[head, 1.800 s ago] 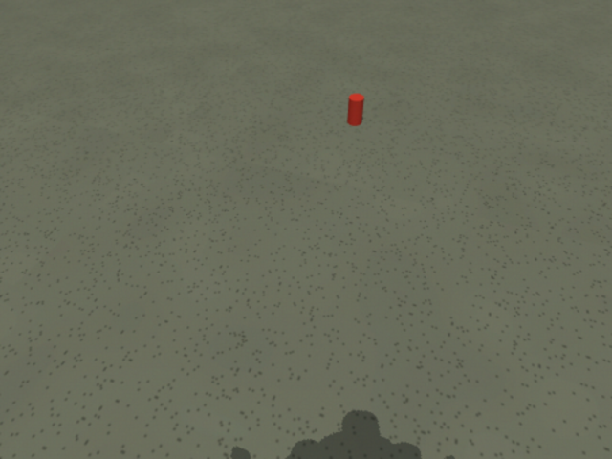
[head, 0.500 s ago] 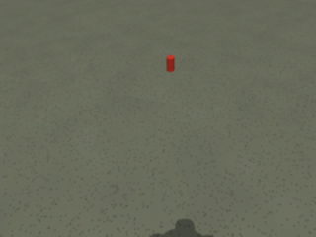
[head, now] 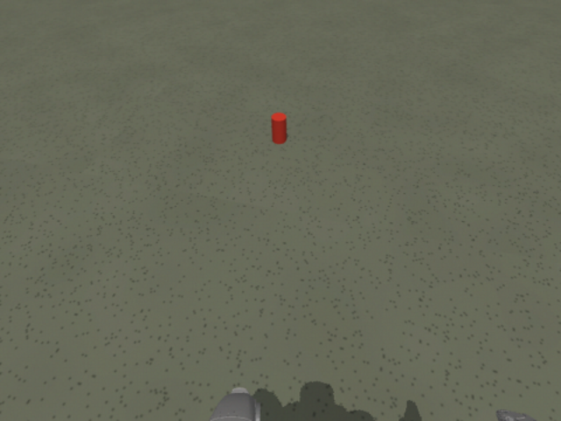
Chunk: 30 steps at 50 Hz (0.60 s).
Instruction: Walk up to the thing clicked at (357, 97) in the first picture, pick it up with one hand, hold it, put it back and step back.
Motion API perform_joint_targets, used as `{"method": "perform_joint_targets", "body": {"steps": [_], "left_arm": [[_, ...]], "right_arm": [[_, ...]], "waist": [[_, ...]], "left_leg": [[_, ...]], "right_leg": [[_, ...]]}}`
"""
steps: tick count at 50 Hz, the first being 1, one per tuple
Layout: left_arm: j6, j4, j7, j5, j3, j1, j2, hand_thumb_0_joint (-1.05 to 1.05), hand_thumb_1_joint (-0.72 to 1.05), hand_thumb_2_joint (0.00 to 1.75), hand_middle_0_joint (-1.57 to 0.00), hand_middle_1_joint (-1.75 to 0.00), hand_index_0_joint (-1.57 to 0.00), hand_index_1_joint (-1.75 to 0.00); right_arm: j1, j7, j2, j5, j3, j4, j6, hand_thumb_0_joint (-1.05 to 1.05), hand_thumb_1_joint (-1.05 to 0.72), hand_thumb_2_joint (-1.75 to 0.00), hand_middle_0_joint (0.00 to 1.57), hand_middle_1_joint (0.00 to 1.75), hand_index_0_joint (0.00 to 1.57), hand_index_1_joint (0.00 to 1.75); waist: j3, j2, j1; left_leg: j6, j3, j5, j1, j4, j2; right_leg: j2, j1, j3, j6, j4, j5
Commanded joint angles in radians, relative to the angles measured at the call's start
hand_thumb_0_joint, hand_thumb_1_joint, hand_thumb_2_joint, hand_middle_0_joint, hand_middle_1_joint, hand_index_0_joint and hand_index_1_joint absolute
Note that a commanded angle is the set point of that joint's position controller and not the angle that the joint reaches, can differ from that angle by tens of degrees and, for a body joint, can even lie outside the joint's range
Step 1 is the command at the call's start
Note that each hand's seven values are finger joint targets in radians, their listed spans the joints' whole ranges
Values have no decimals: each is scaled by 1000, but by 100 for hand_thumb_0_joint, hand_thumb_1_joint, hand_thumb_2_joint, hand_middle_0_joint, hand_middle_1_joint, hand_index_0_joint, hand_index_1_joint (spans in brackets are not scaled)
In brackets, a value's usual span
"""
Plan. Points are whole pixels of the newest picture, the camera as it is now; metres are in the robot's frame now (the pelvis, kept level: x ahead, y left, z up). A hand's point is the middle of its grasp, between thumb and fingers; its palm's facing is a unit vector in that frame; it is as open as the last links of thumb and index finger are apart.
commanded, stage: walk up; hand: left
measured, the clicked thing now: (279, 128) +1.71 +0.21 -0.69
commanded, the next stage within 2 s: none
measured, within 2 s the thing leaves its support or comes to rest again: neither
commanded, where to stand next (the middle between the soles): +1.37 +0.02 m, yaw -2 degrees
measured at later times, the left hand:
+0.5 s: hand (178, 251) +0.44 +0.29 -0.12, palm faces -0.13 -0.91 -0.40, open 7.4 cm
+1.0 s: hand (201, 217) +0.57 +0.28 -0.16, palm faces +0.00 -0.93 -0.36, open 7.4 cm
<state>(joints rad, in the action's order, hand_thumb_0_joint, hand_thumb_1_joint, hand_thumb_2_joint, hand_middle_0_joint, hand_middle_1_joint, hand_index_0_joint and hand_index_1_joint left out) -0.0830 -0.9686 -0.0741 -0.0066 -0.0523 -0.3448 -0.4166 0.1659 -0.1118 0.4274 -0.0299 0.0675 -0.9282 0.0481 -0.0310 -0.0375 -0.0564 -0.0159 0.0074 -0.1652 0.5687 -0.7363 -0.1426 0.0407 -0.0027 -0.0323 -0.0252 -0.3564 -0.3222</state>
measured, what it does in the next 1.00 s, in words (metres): walks ahead: left foot, then right foot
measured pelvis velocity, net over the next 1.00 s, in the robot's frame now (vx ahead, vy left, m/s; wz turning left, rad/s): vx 0.57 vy -0.01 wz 0.00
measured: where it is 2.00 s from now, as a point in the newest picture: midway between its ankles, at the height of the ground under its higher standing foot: (312, 242)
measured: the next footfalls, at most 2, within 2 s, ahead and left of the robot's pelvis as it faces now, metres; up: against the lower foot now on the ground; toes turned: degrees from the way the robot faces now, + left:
left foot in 0.10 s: +0.25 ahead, +0.17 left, +0.00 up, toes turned +6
right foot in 0.54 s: +0.49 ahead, -0.14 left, +0.00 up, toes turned -8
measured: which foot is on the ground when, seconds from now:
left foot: up 0.00-0.08, down 0.10-0.58, up 0.60-0.98, down 1.00-1.00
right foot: down 0.00-0.14, up 0.16-0.52, down 0.54-1.00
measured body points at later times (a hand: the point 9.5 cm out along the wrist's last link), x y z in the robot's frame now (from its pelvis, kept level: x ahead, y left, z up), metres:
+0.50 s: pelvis +0.31 +0.01 -0.01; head +0.31 -0.01 +0.44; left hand +0.45 +0.33 -0.09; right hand +0.29 -0.32 -0.13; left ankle +0.21 +0.16 -0.74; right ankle +0.45 -0.14 -0.72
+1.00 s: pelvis +0.57 -0.01 -0.01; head +0.58 +0.01 +0.43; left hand +0.57 +0.33 -0.13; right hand +0.69 -0.33 -0.10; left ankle +0.69 +0.11 -0.74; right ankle +0.46 -0.14 -0.74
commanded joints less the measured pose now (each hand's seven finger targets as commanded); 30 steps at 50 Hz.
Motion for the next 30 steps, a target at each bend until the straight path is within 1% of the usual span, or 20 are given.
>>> {"method": "perform_joint_targets", "body": {"steps": [1, 2, 3, 5, 6, 7, 8, 9, 10, 12, 14, 18, 20, 23, 25, 26, 27, 28, 29, 30], "left_arm": [[-31, 112, 20, 8, -77, 91, -301, 0, 90, 90, -20, -30, -20, -30], [-26, 107, 21, 9, -75, 75, -306, 0, 90, 90, -20, -30, -20, -30], [-25, 116, 24, 9, -77, 96, -313, 0, 90, 90, -20, -30, -20, -30], [-19, 121, 33, 7, -54, 30, -246, 0, 90, 90, -20, -30, -20, -30], [-14, 128, 39, 9, -30, -21, -171, 0, 90, 90, -20, -30, -20, -30], [-16, 140, 44, 27, -24, -63, -155, 0, 90, 90, -20, -30, -20, -30], [-15, 123, 60, 20, -37, -34, -249, 0, 90, 90, -20, -30, -20, -30], [-22, 125, 60, 15, -33, 35, -280, 0, 90, 90, -20, -30, -20, -30], [-26, 119, 51, 21, -36, 62, -273, 0, 90, 90, -20, -30, -20, -30], [-22, 97, 33, 35, -40, 25, -230, 0, 90, 90, -20, -30, -20, -30], [-6, 100, 16, 26, -41, 18, -206, 0, 90, 90, -20, -30, -20, -30], [2, 143, -17, 11, -39, 138, -191, 0, 90, 90, -20, -30, -20, -30], [0, 146, -27, 6, -48, 177, -190, 0, 90, 90, -20, -30, -20, -30], [-1, 125, -26, 4, -61, 184, -197, 0, 90, 90, -20, -30, -20, -30], [0, 101, -21, 0, -71, 125, -208, 0, 90, 90, -20, -30, -20, -30], [-5, 87, -13, -1, -82, 56, -232, 0, 90, 90, -20, -30, -20, -30], [-16, 59, 1, -3, -101, -48, -269, 0, 90, 90, -20, -30, -20, -30], [-25, 60, 16, -11, -127, -139, -354, 0, 90, 90, -20, -30, -20, -30], [-30, 80, 24, 7, -121, -118, -390, 0, 90, 90, -20, -30, -20, -30], [-26, 90, 30, 27, -121, -76, -394, 0, 90, 90, -20, -30, -20, -30]], "right_arm": [[-147, 10, 180, 7, 61, 116, 36, 0, -90, -90, 20, 30, 20, 30], [-129, 13, 176, 7, 65, 112, 36, 0, -90, -90, 20, 30, 20, 30], [-56, 19, 179, 6, 70, 97, 37, 0, -90, -90, 20, 30, 20, 30], [211, 42, 250, -13, 105, 25, 48, 0, -90, -90, 20, 30, 20, 30], [352, 56, 305, -30, 131, 11, 53, 0, -90, -90, 20, 30, 20, 30], [335, 63, 367, -16, 140, 45, 59, 0, -90, -90, 20, 30, 20, 30], [248, 63, 374, 14, 150, 65, 57, 0, -90, -90, 20, 30, 20, 30], [192, 67, 337, 24, 141, 84, 52, 0, -90, -90, 20, 30, 20, 30], [137, 71, 287, 28, 114, 102, 55, 0, -90, -90, 20, 30, 20, 30], [108, 74, 231, 34, 79, 112, 64, 0, -90, -90, 20, 30, 20, 30], [107, 72, 227, 36, 75, 118, 73, 0, -90, -90, 20, 30, 20, 30], [52, 63, 262, 27, 73, 148, 82, 0, -90, -90, 20, 30, 20, 30], [53, 60, 271, 25, 73, 146, 86, 0, -90, -90, 20, 30, 20, 30], [80, 59, 264, 28, 69, 129, 78, 0, -90, -90, 20, 30, 20, 30], [69, 65, 271, 29, 71, 127, 70, 0, -90, -90, 20, 30, 20, 30], [77, 66, 252, 26, 63, 127, 68, 0, -90, -90, 20, 30, 20, 30], [147, 66, 194, 24, 43, 117, 64, 0, -90, -90, 20, 30, 20, 30], [212, 64, 126, 27, 19, 132, 64, 0, -90, -90, 20, 30, 20, 30], [225, 71, 171, 32, 24, 127, 59, 0, -90, -90, 20, 30, 20, 30], [174, 84, 238, 25, 38, 112, 53, 0, -90, -90, 20, 30, 20, 30]], "waist": [[-66, 87, 0], [-53, 80, 5], [-14, 78, 51], [153, -110, 159], [222, -270, 213], [261, -327, 180], [243, -234, 154], [164, -137, 151], [93, -60, 129], [44, -78, 82], [25, -83, 64], [-97, -99, 57], [-76, -109, 61], [-33, -62, 54], [-6, -25, 9], [44, 50, -33], [132, 203, -72], [183, 410, -83], [142, 356, -60], [116, 282, -67]], "left_leg": [[6, 52, 116, -203, 155, 18], [14, 73, 111, -249, 166, 37], [28, 90, 101, -335, 197, 60], [94, 84, -40, -702, 231, 95], [138, -149, -256, -883, 283, -65], [219, -639, -333, -972, 428, -300], [308, -733, -373, -889, 484, -352], [296, -598, -325, -766, 484, -320], [245, -368, -185, -644, 470, -240], [197, -151, 78, -523, 464, -154], [195, -71, 101, -448, 485, -129], [249, -18, -79, -342, 567, -161], [219, 6, -147, -311, 554, -133], [203, 17, -121, -296, 475, -124], [180, 20, -91, -266, 373, -126], [157, 62, 74, -277, 198, -86], [120, 115, 109, -229, -97, 0], [79, 126, -205, -44, -371, 113], [48, 49, -344, 114, -485, 154], [46, -8, -335, 142, -553, 106]], "right_leg": [[-237, 231, 120, -156, 150, 50], [-246, 225, 117, -157, 112, 124], [-250, 210, 106, -146, 25, 271], [-144, 319, 14, -85, -447, 396], [-68, 525, 5, -48, -718, 115], [70, 721, 69, -25, -861, -214], [-17, 742, 162, -50, -935, -186], [-68, 737, 179, -44, -944, -114], [-95, 680, 195, -28, -888, -44], [-121, 597, 147, -14, -792, 18], [-128, 547, 112, 10, -730, 58], [-191, 548, 52, 36, -424, 109], [-177, 442, 34, 22, -309, 206], [-139, 323, -23, 5, -282, 264], [-120, 201, -47, -5, -278, 244], [-96, 100, -55, -22, -241, 194], [-85, -61, -16, -45, -173, 78], [-309, -196, 338, -98, -64, -73], [-466, -241, 664, -178, 68, -24], [-499, -191, 725, -229, 89, 11]]}}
